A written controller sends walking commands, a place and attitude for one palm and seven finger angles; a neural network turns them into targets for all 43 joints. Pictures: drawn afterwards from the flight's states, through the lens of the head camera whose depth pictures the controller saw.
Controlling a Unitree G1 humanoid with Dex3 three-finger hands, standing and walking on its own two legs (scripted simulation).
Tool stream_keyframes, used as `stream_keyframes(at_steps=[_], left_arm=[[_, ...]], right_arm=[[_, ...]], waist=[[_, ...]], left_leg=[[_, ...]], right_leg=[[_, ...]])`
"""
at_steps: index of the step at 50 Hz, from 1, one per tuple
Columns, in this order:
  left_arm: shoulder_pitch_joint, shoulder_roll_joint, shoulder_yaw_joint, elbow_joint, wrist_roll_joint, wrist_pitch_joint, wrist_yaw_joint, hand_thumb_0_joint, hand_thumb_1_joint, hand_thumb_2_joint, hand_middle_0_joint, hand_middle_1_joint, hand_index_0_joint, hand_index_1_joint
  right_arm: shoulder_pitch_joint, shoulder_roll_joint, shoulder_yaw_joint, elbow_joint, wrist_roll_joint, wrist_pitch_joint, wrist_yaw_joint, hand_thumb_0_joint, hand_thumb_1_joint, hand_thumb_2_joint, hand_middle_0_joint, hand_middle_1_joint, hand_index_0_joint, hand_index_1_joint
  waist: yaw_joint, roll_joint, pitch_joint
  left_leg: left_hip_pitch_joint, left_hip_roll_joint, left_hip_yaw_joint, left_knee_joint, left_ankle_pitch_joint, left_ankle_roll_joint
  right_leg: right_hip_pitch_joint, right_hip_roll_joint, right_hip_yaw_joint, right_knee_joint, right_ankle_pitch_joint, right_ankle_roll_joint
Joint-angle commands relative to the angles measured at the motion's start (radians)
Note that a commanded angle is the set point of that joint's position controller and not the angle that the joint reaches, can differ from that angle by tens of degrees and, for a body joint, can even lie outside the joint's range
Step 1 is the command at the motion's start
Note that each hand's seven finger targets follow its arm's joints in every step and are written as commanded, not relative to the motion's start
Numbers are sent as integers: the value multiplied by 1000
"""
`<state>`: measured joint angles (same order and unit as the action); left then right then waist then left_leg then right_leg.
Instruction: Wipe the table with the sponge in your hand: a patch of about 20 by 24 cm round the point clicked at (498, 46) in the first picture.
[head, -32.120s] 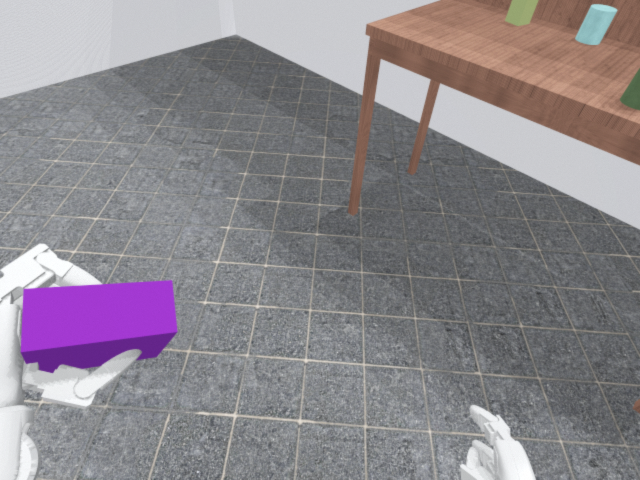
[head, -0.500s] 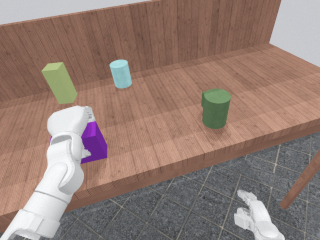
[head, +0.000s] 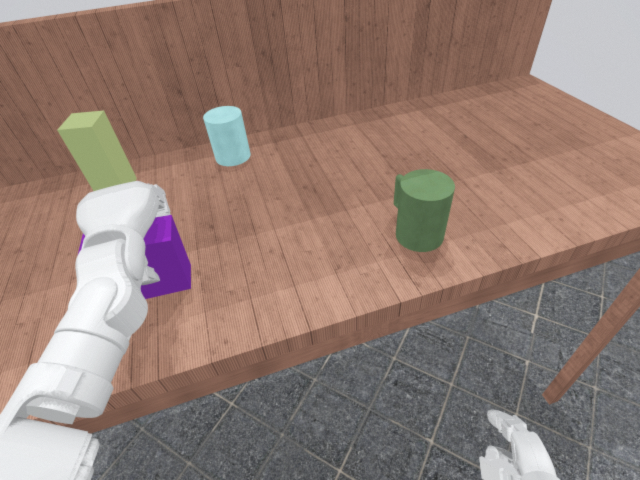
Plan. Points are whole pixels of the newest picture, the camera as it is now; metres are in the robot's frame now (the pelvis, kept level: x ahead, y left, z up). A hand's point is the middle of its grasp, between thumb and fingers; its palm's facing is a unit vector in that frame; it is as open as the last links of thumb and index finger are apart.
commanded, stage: wipe forward along the middle lane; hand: left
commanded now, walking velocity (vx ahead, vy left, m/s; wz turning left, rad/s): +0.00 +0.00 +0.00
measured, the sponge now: (145, 270) +0.35 +0.28 +0.09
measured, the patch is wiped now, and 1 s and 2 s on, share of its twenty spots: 1.00 1.00 1.00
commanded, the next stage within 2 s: slide back across to the first lane in 0.70 s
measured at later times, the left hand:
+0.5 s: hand (133, 218) +0.41 +0.31 +0.14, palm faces -0.05 -0.01 -1.00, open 9.3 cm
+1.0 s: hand (126, 202) +0.44 +0.33 +0.14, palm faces -0.04 -0.02 -1.00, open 9.3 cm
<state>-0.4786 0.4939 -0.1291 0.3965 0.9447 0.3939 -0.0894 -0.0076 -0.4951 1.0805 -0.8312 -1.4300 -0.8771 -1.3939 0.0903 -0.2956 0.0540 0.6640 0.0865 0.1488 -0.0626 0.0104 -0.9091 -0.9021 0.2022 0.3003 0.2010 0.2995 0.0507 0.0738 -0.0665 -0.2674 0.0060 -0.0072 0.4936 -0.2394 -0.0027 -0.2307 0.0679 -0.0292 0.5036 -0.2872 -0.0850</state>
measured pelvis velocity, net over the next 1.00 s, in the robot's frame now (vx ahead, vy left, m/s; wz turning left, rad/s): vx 0.01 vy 0.04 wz -0.01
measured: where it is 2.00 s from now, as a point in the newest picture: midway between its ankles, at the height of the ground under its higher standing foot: outside the picture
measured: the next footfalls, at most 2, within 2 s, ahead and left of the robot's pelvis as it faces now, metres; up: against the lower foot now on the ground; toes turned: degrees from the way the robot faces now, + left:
none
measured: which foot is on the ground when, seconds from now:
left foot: down 0.00-1.00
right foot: down 0.00-1.00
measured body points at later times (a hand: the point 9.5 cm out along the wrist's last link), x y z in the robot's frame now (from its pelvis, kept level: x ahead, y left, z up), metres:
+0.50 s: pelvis +0.00 +0.01 +0.00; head +0.01 -0.02 +0.45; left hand +0.41 +0.30 +0.19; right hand +0.11 -0.26 -0.13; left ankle +0.01 +0.13 -0.74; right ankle -0.01 -0.06 -0.74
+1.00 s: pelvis +0.01 +0.04 +0.00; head +0.03 +0.02 +0.45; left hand +0.44 +0.33 +0.19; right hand +0.12 -0.23 -0.12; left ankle +0.01 +0.13 -0.74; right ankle -0.01 -0.06 -0.74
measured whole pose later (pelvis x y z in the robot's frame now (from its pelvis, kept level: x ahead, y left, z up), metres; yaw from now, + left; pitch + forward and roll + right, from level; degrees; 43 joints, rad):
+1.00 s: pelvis +0.01 +0.04 +0.00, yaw +0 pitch +7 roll -1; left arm -0.77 0.57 -0.05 0.84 1.00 0.17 -0.03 -0.01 -0.51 1.09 -0.84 -1.42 -0.86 -1.43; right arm 0.23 -0.29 0.02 0.67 0.08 0.21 -0.05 0.01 -0.91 -0.90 0.20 0.30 0.20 0.30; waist -0.02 0.06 -0.11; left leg -0.38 -0.02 0.01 0.51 -0.25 0.04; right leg -0.31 0.05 -0.01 0.46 -0.26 -0.04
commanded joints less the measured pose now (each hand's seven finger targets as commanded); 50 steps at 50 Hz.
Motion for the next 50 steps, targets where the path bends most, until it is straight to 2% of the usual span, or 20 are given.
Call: stream_keyframes(at_steps=[1,3,5,7,9,14,17,23,24,27,29,30,35,39,40,42,43,44,46,50], left_arm=[[-213,231,64,101,48,-17,14,0,100,1300,-1200,-1600,-1200,-1600],[-263,232,53,117,51,-33,9,0,100,1300,-1200,-1600,-1200,-1600],[-302,274,77,142,58,-50,8,0,100,1300,-1200,-1600,-1200,-1600],[-357,263,61,194,64,-67,5,0,100,1300,-1200,-1600,-1200,-1600],[-351,324,120,200,62,-98,7,0,100,1300,-1200,-1600,-1200,-1600],[-413,340,121,264,70,-151,12,0,100,1300,-1200,-1600,-1200,-1600],[-394,307,97,294,78,-168,27,0,100,1300,-1200,-1600,-1200,-1600],[-386,297,107,310,63,-178,52,0,100,1300,-1200,-1600,-1200,-1600],[-409,318,126,292,53,-183,53,0,100,1300,-1200,-1600,-1200,-1600],[-458,307,100,358,66,-172,61,0,100,1300,-1200,-1600,-1200,-1600],[-536,324,103,362,73,-176,62,0,100,1300,-1200,-1600,-1200,-1600],[-538,297,74,384,84,-172,64,0,100,1300,-1200,-1600,-1200,-1600],[-650,294,49,444,107,-178,62,0,100,1300,-1200,-1600,-1200,-1600],[-630,311,85,454,106,-199,65,0,100,1300,-1200,-1600,-1200,-1600],[-607,272,54,466,104,-201,66,0,100,1300,-1200,-1600,-1200,-1600],[-585,295,79,438,101,-206,71,0,100,1300,-1200,-1600,-1200,-1600],[-589,290,75,421,98,-205,74,0,100,1300,-1200,-1600,-1200,-1600],[-605,328,112,396,93,-211,76,0,100,1300,-1200,-1600,-1200,-1600],[-576,356,133,396,99,-205,89,0,100,1300,-1200,-1600,-1200,-1600],[-564,363,139,320,96,-185,96,0,100,1300,-1200,-1600,-1200,-1600]], right_arm=[[-114,-124,-45,-149,-2,-48,-7,0,-900,-900,200,300,200,300],[-106,-127,-47,-150,-2,-42,-8,0,-900,-900,200,300,200,300],[-89,-131,-49,-150,-4,-39,-9,0,-900,-900,200,300,200,300],[-63,-134,-52,-140,-3,-37,-13,0,-900,-900,200,300,200,300],[-50,-136,-56,-146,-7,-36,-11,0,-900,-900,200,300,200,300],[-7,-142,-63,-135,-8,-24,-14,0,-900,-900,200,300,200,300],[19,-145,-71,-131,-5,-17,-6,0,-900,-900,200,300,200,300],[37,-150,-80,-127,-4,-2,-2,0,-900,-900,200,300,200,300],[27,-149,-78,-131,-6,0,-2,0,-900,-900,200,300,200,300],[37,-152,-77,-112,-1,6,-4,0,-900,-900,200,300,200,300],[37,-150,-74,-107,0,5,-5,0,-900,-900,200,300,200,300],[46,-148,-75,-102,0,6,-5,0,-900,-900,200,300,200,300],[67,-148,-72,-86,-2,3,-9,0,-900,-900,200,300,200,300],[86,-147,-77,-94,-13,5,-8,0,-900,-900,200,300,200,300],[87,-143,-78,-96,-11,8,-6,0,-900,-900,200,300,200,300],[87,-146,-78,-103,-11,13,-1,0,-900,-900,200,300,200,300],[83,-143,-79,-109,-11,15,-1,0,-900,-900,200,300,200,300],[74,-143,-79,-114,-12,14,-1,0,-900,-900,200,300,200,300],[76,-148,-80,-112,-11,20,2,0,-900,-900,200,300,200,300],[47,-145,-81,-122,-8,21,10,0,-900,-900,200,300,200,300]], waist=[[-13,-168,-124],[-20,-137,-108],[-22,-127,-126],[-38,-147,-100],[-26,-143,-134],[-40,-137,-150],[-36,-104,-161],[-43,-151,-185],[-38,-157,-198],[-56,-154,-135],[-62,-126,-149],[-66,-110,-153],[-89,-102,-175],[-72,-116,-263],[-75,-109,-267],[-61,-94,-285],[-60,-86,-284],[-50,-72,-283],[-44,-95,-273],[-34,-61,-264]], left_leg=[[-11,-61,27,-9,102,50],[-21,-58,26,-12,84,51],[-29,-59,24,-10,76,54],[-41,-57,25,-11,61,56],[-51,-57,13,-9,61,58],[-73,-57,17,-1,69,60],[-65,-56,22,2,77,60],[-69,-56,28,9,109,65],[-78,-56,18,3,111,66],[-82,-55,23,-8,77,66],[-78,-51,16,-17,83,65],[-64,-52,18,-17,91,65],[-46,-46,10,-20,88,64],[-33,-44,7,-8,160,62],[-20,-44,12,-2,171,61],[-5,-41,10,-2,196,60],[0,-41,10,-5,197,60],[-2,-39,-2,-13,211,60],[5,-40,-1,-14,224,63],[32,-37,-6,-30,265,64]], right_leg=[[37,-41,107,-113,240,35],[15,-42,104,-120,208,35],[20,-45,108,-122,185,34],[-11,-42,97,-130,165,36],[5,-42,114,-130,166,32],[6,-44,112,-122,201,33],[-4,-38,89,-114,199,29],[20,-37,90,-109,289,33],[30,-39,93,-110,293,31],[-21,-34,77,-125,218,34],[-32,-33,72,-127,207,28],[-37,-30,61,-122,203,28],[-66,-28,50,-123,174,25],[-23,-28,48,-106,275,20],[-23,-27,42,-97,284,22],[-9,-26,37,-93,302,19],[-8,-25,34,-97,294,19],[-3,-26,36,-100,302,13],[9,-21,30,-96,304,13],[24,-20,23,-100,312,7]])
